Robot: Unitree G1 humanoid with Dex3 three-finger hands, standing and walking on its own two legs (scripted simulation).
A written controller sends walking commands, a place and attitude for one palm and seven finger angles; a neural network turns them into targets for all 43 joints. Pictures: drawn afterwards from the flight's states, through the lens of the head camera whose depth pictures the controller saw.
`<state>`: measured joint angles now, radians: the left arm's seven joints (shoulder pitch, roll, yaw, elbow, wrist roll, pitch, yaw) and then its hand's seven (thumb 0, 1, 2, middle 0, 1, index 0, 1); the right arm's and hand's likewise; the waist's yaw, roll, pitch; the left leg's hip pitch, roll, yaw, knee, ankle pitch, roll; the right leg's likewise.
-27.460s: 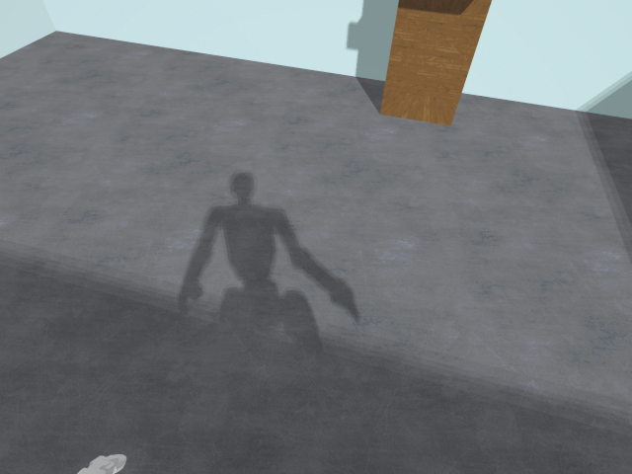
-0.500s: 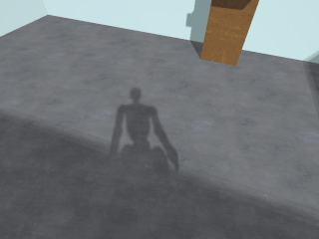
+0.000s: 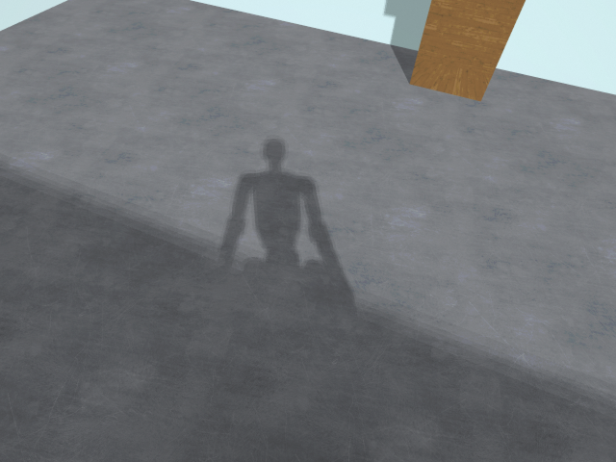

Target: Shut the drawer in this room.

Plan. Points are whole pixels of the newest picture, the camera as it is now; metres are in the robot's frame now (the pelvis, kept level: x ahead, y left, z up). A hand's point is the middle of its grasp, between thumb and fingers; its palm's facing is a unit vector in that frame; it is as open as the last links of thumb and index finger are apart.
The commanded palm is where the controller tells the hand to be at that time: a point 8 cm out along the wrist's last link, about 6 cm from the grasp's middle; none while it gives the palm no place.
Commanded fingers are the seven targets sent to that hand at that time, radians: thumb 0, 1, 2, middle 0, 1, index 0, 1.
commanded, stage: turn or walk to find it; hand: left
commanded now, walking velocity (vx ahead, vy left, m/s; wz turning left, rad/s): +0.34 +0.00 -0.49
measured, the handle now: out of the picture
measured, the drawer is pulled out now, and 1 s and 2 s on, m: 0.20 0.20 0.20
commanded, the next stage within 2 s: none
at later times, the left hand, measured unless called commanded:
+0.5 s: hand (245, 436) +0.18 +0.10 -0.17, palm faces -0.07 -0.97 -0.22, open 7.4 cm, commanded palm none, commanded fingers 0.00 0.90 0.90 -0.20 -0.30 -0.20 -0.30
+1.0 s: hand (271, 373) +0.28 +0.08 -0.18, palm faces -0.11 -0.98 -0.15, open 7.4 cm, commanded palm none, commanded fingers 0.00 0.90 0.90 -0.20 -0.30 -0.20 -0.30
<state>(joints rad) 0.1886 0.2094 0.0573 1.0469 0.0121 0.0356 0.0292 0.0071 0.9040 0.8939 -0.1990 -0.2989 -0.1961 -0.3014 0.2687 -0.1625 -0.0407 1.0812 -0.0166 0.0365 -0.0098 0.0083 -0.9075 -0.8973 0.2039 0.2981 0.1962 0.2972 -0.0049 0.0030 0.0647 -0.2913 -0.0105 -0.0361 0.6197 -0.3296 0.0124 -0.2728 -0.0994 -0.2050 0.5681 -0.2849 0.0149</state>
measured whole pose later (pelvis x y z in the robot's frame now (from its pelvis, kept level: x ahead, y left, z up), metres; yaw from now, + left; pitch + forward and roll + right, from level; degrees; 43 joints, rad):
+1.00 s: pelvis +0.35 -0.09 -0.01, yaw -14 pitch +1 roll +0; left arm 0.44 0.13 0.04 1.17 0.01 -0.05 0.02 0.01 0.90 0.89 -0.20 -0.30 -0.20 -0.30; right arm 0.05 -0.14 -0.03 0.98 -0.03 -0.08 0.02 0.01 -0.91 -0.90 0.20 0.30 0.20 0.30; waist 0.06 -0.03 0.09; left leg -0.44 0.05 0.15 0.66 -0.22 0.06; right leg -0.06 -0.01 0.00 0.76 -0.49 -0.02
